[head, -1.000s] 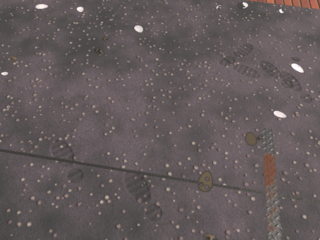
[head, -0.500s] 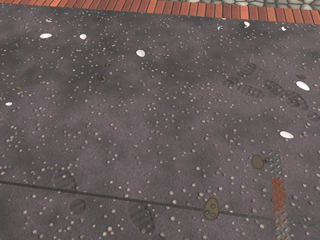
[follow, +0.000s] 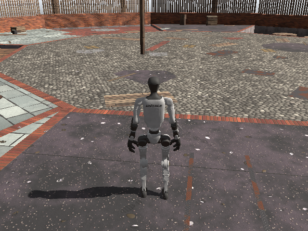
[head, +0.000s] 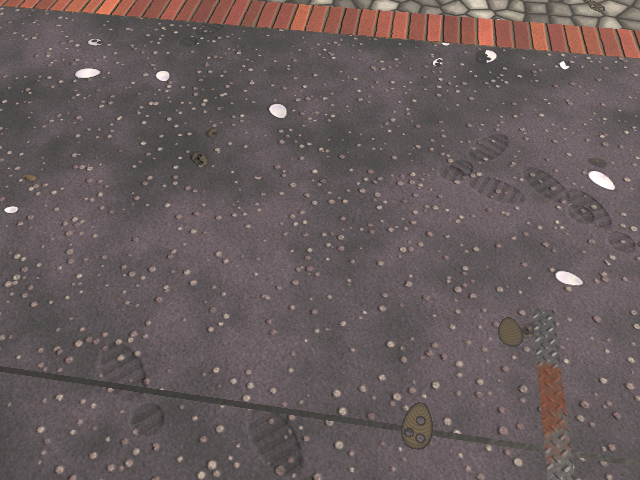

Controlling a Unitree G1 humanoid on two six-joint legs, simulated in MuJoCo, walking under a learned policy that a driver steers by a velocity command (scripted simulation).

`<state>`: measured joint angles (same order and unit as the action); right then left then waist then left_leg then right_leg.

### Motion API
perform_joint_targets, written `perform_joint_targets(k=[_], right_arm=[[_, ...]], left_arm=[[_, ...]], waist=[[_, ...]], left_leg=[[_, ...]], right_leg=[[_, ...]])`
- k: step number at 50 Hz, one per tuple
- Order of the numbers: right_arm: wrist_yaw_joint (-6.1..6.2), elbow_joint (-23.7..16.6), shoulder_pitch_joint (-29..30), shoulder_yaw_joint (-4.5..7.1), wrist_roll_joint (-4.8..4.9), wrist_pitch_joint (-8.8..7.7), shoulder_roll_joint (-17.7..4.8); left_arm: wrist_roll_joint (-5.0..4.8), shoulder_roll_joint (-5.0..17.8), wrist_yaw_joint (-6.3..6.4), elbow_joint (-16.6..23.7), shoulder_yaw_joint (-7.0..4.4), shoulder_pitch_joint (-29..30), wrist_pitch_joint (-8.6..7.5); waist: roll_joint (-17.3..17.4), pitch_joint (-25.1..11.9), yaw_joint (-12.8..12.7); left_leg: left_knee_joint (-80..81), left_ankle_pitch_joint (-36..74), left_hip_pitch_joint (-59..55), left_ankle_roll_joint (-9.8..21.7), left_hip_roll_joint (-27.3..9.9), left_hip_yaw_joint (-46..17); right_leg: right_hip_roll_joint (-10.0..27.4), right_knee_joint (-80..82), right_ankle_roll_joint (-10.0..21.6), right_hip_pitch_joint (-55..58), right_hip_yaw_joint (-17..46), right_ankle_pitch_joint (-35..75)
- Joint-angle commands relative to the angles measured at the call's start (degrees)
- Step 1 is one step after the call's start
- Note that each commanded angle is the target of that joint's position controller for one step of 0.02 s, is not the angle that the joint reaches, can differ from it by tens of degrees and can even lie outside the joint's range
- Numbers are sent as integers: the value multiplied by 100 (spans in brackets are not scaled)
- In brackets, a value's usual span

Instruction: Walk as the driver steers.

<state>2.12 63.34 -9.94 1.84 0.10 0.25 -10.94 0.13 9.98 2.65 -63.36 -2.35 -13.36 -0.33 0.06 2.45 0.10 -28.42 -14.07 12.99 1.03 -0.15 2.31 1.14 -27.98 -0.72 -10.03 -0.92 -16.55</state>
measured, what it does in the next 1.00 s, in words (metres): walks ahead: left foot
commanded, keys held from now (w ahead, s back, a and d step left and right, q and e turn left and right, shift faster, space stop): no key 0.04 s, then w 0.96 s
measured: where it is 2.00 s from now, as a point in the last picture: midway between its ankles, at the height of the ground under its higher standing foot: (344, 390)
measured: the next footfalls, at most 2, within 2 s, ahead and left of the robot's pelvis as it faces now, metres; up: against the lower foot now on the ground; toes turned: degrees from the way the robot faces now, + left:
left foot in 0.78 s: +0.43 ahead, +0.10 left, +0.00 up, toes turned +3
right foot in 1.32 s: +0.75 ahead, -0.14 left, +0.00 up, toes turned -4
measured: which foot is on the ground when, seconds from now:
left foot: down 0.00-0.32, up 0.34-0.76, down 0.78-1.00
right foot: down 0.00-0.78, up 0.80-1.00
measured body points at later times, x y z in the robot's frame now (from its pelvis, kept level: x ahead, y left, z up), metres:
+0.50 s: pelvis +0.09 -0.04 +0.01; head +0.10 -0.06 +0.46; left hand +0.01 +0.19 -0.13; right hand +0.20 -0.30 -0.13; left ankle +0.12 +0.11 -0.66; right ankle +0.01 -0.13 -0.74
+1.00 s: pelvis +0.37 +0.02 +0.01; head +0.39 +0.02 +0.46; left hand +0.48 +0.28 -0.12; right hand +0.40 -0.24 -0.14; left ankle +0.39 +0.10 -0.74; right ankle +0.40 -0.14 -0.65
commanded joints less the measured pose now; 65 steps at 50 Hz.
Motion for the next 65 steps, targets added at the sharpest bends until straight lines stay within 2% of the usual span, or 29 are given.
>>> perform_joint_targets(k=[1, 5, 7, 10, 12, 14, 15, 16, 17, 18, 19, 22, 24, 28, 33, 36, 38, 39, 40, 41, 42, 43, 45, 47, 50, 55, 60, 63, 65], right_arm=[[16, -110, -137, 81, -2, -37, -535], [41, -20, -370, 165, 85, -13, -717], [31, -50, -578, 220, 136, -107, -847], [-8, -7, -974, 335, 123, -281, -1094], [-37, -220, -550, 321, 108, -363, -1053], [-72, -452, 159, 319, 260, -345, -1054], [-83, -486, 188, 308, 272, -329, -958], [-101, -555, 260, 244, 240, -348, -720], [-137, -703, 309, 157, 156, -420, -377], [-140, -869, 485, 165, 216, -505, -401], [-163, -889, 544, 182, 297, -570, -544], [-217, -732, 353, 260, 156, -661, -737], [-270, -742, 473, 258, 129, -627, -589], [-331, -1121, 1458, 119, 134, -561, -278], [-465, -1466, 2143, 66, 196, -565, -438], [-515, -1506, 1806, 179, 175, -622, -742], [-450, -1058, 161, 433, 192, -601, -1176], [-384, -820, -941, 559, 132, -567, -1549], [-395, -682, -1481, 598, 27, -545, -1925], [-398, -652, -1337, 453, 46, -546, -1428], [-397, -752, -678, 368, 88, -591, -1147], [-411, -907, -106, 286, 73, -644, -917], [-469, -887, 309, 178, -70, -727, -578], [-452, -768, 167, 160, -48, -726, -585], [-310, -652, -191, 196, -42, -721, -886], [-185, -603, -781, 206, 19, -651, -1032], [-174, -416, -1412, 239, 88, -551, -1123], [-134, -387, -1351, 276, 48, -414, -1197], [-117, -474, -1136, 252, 48, -355, -1157]], left_arm=[[1, 492, 20, 63, -66, -306, -27], [-70, 536, 50, 10, -95, -456, -18], [-90, 452, 44, 166, -80, -296, -127], [-122, 299, -88, 322, -68, -98, -331], [-168, 305, -144, 337, -98, -214, -391], [-176, 222, -138, 91, -120, -830, -447], [-117, 310, -132, -109, -176, -1179, -443], [-79, 531, -131, -267, -252, -1799, -441], [-116, 1043, -127, -280, -356, -2425, -451], [-17, 1235, -190, -282, -345, -2512, -545], [-11, 867, -197, -141, -224, -2046, -638], [-51, 645, -290, 168, -91, -1267, -673], [4, 488, -262, 144, -25, -1494, -604], [27, 777, -149, 215, -55, -1681, -543], [-83, 900, -129, 135, -137, -1901, -540], [-87, 1061, -124, 181, -217, -1686, -485], [-51, 1085, -125, 264, -223, -1465, -412], [19, 964, -149, 416, -158, -1366, -412], [-41, -16, -250, 474, 99, -2142, -541], [-210, 410, -285, 452, -7, -1664, -725], [-343, 768, -277, 708, -109, -1038, -807], [-315, 869, -218, 813, -126, -678, -834], [-159, 771, -129, 814, -225, -729, -696], [-168, 537, -102, 832, -223, -863, -540], [-91, 658, -90, 1133, -255, -176, -462], [-62, 590, -211, 1474, -192, 978, -516], [-146, 601, -389, 1771, -101, 1895, -557], [-89, 794, -483, 1828, -151, 1707, -625], [-6, 1224, -468, 1419, -349, 359, -672]], waist=[[-26, -28, -4], [125, 132, 39], [428, 501, 142], [954, 439, 213], [822, 407, -38], [750, 406, -518], [496, 368, -601], [-229, 131, -757], [-1622, -149, -843], [-1845, 71, -804], [-983, 473, -542], [-379, 437, -178], [-511, 318, -211], [-480, 488, -391], [-607, 719, -430], [-754, 301, -51], [-875, -708, 776], [-416, -1477, 1172], [1345, -2607, 627], [1134, -2464, 807], [970, -1431, 657], [292, -982, 435], [145, -608, -37], [324, -385, -196], [249, -5, -163], [205, 106, 167], [234, 295, 482], [445, 84, 229], [493, -760, -450]], left_leg=[[485, 740, -196, 163, -219, -239], [607, -2182, 85, 388, -185, -340], [1034, -3259, 203, 712, -725, -1138], [1927, -3476, 118, 1368, -1920, -2926], [1972, -3012, 413, 1257, -1899, -2707], [1605, -2361, 1242, 818, -1251, -1560], [1009, -1940, 1554, 645, -835, -1022], [-229, -1420, 2080, 419, -471, -496], [-2197, -1219, 2993, 101, 27, 264], [-3313, -1800, 3800, 203, 102, -207], [-3954, -1329, 4242, 307, -292, -551], [-3541, 79, 4010, 366, -661, -511], [-3029, 463, 3562, 240, -636, -287], [-1469, 1233, 2993, 90, -393, 21], [-503, 1483, 2554, 266, -273, 89], [-272, 1094, 1741, 538, -21, 219], [-285, 1045, -422, 809, 300, 397], [-429, 726, -2338, 1141, -708, -801], [479, -837, -4114, 2116, -2253, -3924], [1281, -1292, -3824, 1939, -2158, -4695], [1349, -901, -2975, 1649, -1994, -3740], [1460, -167, -1929, 1480, -1823, -2928], [1733, 628, -501, 1292, -1425, -1918], [2026, 647, 14, 1324, -1265, -1513], [2312, 853, 155, 1394, -1266, -1215], [2288, 1421, -246, 1107, -999, -636], [1970, 1375, -1184, 1035, -1250, -568], [1161, 3101, -1647, 791, -1353, -525], [-366, 4446, -1505, 458, -921, -257]], right_leg=[[97, 502, 128, -331, 68, 723], [-140, 174, 310, -725, -163, -1566], [-107, -298, 417, -1392, -160, -1918], [18, -1792, 510, -1684, -170, -948], [179, -1836, 681, -1464, -16, -1319], [-15, -131, 788, 34, -355, -618], [-237, 188, 685, 679, -457, -132], [319, 569, 769, 1372, 394, -413], [1594, 1514, 1231, 2053, 2423, -1018], [2299, 2001, 1842, 1778, 3990, -1908], [2241, 1970, 1753, 1617, 3787, -2069], [1575, 1994, 1151, 1380, 2070, -143], [1264, 2012, 1024, 1236, 1306, 1023], [1036, 2163, 1010, 767, 642, 1721], [1290, 2209, 1021, 1045, 406, 1932], [1429, 1449, 861, 1548, 220, 3986], [1139, -402, 622, 1175, -69, 5589], [861, -2209, 443, -283, -163, 3992], [-331, -4454, 99, -2312, 137, -727], [-279, -5313, 255, -2930, 984, -1398], [40, -5501, 372, -3441, 783, -1045], [380, -5245, 434, -3178, 654, -462], [767, -4657, 480, -2396, 627, 70], [857, -4244, 478, -2193, 577, 79], [962, -3400, 272, -2792, 476, 674], [711, -1432, 160, -2897, 188, 2210], [459, -440, 208, -2951, 37, 2094], [187, -51, 422, -2360, -38, 1616], [-120, 240, 699, -543, -253, 2322]])
Keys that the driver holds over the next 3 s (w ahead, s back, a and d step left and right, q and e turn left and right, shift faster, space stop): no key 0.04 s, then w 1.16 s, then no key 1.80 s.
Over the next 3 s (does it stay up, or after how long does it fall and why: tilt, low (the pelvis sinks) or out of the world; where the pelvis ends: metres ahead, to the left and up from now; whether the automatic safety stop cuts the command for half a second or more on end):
stays up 0.71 -0.04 0.00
